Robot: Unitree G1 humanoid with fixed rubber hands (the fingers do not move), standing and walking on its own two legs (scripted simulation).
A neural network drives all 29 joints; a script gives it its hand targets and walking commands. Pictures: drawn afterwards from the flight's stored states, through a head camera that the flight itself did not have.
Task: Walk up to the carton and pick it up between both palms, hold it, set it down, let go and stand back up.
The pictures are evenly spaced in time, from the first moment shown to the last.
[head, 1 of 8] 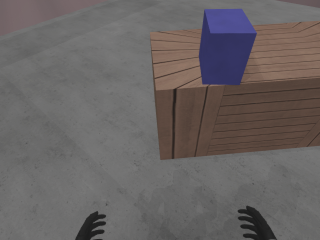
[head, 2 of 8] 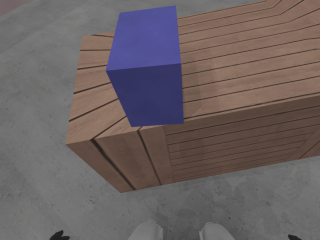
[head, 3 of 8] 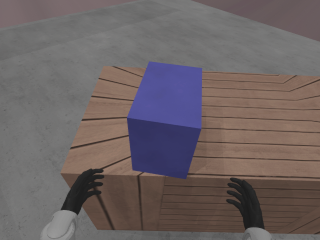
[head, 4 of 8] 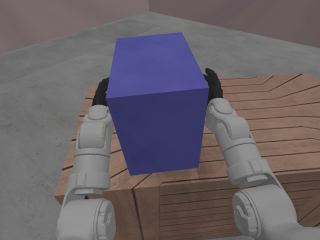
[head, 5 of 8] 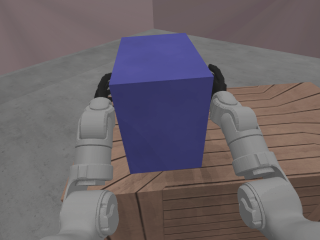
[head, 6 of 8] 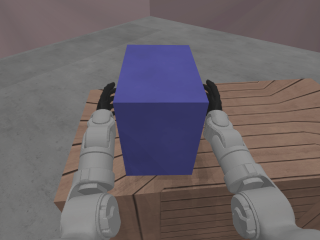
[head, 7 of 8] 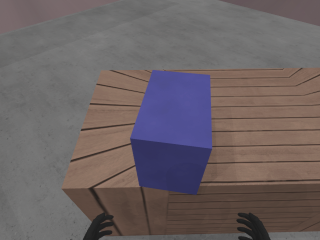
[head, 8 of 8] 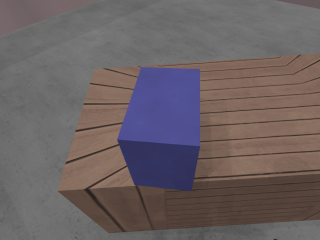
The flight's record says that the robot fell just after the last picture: no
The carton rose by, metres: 0.21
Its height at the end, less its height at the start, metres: +0.00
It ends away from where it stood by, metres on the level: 0.03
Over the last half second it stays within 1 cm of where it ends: yes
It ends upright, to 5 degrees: yes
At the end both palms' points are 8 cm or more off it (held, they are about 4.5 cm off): yes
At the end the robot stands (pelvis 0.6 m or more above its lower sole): yes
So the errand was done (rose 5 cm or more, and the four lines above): yes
